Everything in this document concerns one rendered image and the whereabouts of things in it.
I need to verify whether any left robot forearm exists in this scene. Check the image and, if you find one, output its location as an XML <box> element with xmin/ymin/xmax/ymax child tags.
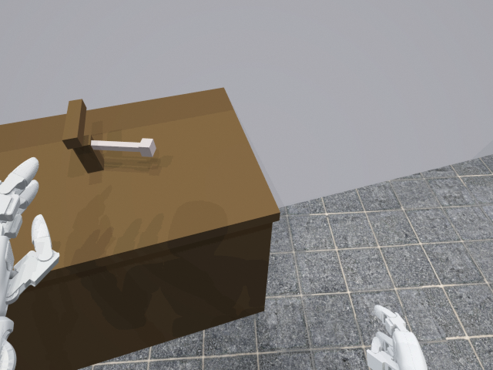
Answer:
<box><xmin>0</xmin><ymin>316</ymin><xmax>16</xmax><ymax>370</ymax></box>

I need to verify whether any robot left hand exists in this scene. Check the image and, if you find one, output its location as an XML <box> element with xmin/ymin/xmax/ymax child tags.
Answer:
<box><xmin>0</xmin><ymin>157</ymin><xmax>59</xmax><ymax>317</ymax></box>

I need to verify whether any robot right hand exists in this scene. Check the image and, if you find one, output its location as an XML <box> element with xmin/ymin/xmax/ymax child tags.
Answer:
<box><xmin>367</xmin><ymin>304</ymin><xmax>428</xmax><ymax>370</ymax></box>

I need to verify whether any counter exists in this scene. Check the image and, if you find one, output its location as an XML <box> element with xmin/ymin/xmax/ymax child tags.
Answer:
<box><xmin>0</xmin><ymin>87</ymin><xmax>280</xmax><ymax>370</ymax></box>

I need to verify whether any tap lever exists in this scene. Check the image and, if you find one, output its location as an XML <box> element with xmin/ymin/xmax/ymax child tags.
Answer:
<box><xmin>91</xmin><ymin>138</ymin><xmax>156</xmax><ymax>157</ymax></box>

